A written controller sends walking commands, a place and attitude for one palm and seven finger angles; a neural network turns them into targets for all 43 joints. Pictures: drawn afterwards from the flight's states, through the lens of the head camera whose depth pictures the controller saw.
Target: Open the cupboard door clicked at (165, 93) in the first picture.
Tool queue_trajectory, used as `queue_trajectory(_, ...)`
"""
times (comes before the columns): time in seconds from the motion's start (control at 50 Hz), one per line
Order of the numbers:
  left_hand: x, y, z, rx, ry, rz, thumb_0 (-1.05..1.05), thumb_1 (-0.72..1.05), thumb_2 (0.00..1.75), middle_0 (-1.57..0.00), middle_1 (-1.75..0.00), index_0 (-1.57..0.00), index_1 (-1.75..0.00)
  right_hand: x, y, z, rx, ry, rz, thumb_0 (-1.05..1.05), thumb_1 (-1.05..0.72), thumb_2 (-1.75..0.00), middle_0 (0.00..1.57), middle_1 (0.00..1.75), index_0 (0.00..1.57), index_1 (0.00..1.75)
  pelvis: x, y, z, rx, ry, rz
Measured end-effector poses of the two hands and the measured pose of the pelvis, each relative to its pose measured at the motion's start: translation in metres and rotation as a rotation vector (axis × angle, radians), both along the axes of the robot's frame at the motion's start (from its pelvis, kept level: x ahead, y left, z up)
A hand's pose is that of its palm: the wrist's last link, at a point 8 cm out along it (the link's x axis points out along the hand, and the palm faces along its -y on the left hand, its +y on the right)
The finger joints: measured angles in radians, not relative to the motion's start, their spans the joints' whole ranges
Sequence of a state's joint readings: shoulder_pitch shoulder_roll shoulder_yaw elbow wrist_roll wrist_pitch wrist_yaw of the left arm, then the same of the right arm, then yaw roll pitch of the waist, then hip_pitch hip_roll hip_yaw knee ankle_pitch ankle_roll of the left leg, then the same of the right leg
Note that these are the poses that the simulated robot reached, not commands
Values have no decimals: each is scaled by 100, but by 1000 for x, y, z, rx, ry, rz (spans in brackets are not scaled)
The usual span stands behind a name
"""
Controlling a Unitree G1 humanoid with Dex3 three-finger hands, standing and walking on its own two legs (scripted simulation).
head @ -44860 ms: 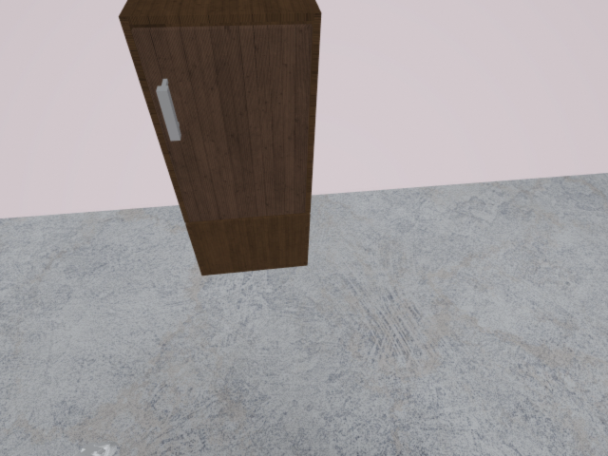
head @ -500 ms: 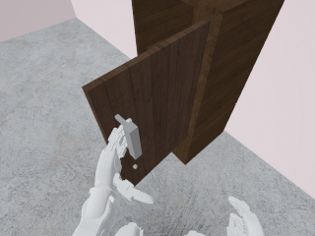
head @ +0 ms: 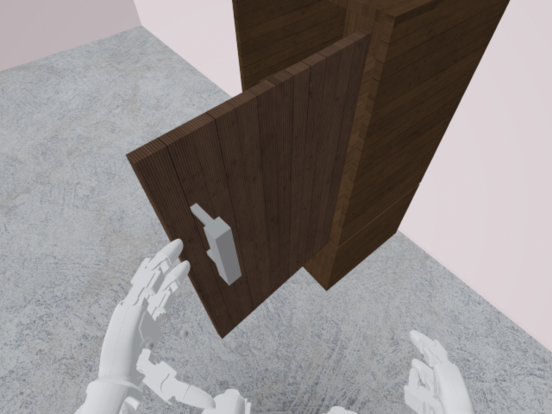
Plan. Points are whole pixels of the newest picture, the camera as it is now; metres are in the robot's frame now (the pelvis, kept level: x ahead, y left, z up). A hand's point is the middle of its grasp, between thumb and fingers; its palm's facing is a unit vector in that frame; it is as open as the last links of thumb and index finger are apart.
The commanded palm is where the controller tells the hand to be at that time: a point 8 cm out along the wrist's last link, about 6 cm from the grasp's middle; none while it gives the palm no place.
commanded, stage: slide the hand sideways off the handle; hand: left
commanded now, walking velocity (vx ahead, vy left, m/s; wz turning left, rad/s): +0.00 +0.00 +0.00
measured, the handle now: (215, 244) +0.33 +0.11 +0.07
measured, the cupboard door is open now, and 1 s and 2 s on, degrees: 94 94 94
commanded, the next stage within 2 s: draw the hand back to the body in 0.18 s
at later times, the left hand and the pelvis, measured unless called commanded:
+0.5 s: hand (142, 342) +0.19 +0.16 +0.09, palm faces -0.05 -1.00 -0.06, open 16.3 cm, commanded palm +0.17 +0.22 +0.10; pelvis -0.01 +0.01 +0.00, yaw +0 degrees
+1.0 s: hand (54, 323) +0.20 +0.23 +0.15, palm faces +0.23 -0.91 -0.34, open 14.7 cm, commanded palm +0.16 +0.28 +0.18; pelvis +0.01 +0.02 +0.05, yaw +0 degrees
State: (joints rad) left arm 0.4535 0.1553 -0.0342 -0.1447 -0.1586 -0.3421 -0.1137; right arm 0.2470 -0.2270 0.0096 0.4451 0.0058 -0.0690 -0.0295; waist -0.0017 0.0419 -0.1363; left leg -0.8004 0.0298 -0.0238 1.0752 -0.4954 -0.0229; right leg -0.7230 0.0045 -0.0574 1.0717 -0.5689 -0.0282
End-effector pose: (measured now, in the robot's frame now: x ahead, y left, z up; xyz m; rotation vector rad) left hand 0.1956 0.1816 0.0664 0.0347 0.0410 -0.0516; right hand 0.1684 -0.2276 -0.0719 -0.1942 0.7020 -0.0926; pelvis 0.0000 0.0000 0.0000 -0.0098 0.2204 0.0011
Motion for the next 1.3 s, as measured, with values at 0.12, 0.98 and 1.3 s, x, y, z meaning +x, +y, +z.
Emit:
queue_trajectory(0.12,-13,13,0,9,0,14,-1,-49,30,-16,-30,-17,-30,-1,-6,-3,-10,-4,-10,1,-90,-90,20,30,20,30,-1,-3,-4,-1,4,4)
queue_trajectory(0.98,-33,91,96,305,18,279,-1,-25,40,-17,-30,-17,-30,8,31,55,-24,-93,-7,1,-90,-90,20,30,20,30,6,21,47,-16,-164,-3)
queue_trajectory(1.3,-16,121,150,405,-73,404,0,29,63,-19,-30,-19,-30,29,40,70,-16,-65,21,1,-90,-89,20,30,21,30,26,27,71,0,-246,-21)
